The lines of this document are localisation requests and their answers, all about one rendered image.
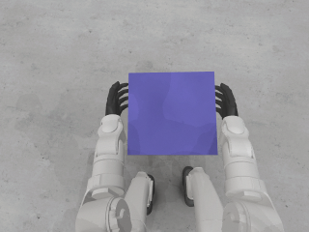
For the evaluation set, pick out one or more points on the robot left shin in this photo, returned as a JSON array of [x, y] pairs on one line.
[[143, 174]]

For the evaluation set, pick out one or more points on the carton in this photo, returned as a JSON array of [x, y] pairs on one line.
[[171, 114]]

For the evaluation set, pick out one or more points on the robot right hand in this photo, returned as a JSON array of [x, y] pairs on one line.
[[228, 103]]

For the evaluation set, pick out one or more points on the robot left hand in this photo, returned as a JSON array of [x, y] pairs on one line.
[[113, 104]]

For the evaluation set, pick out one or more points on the right robot forearm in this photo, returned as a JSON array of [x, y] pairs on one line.
[[242, 176]]

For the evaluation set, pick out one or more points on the right robot upper arm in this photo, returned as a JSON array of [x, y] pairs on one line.
[[244, 216]]

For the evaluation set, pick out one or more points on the left robot foot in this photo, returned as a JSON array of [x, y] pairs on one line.
[[149, 209]]

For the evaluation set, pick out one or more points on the left robot forearm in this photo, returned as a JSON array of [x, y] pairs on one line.
[[109, 160]]

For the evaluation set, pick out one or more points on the left robot upper arm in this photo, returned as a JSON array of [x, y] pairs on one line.
[[110, 214]]

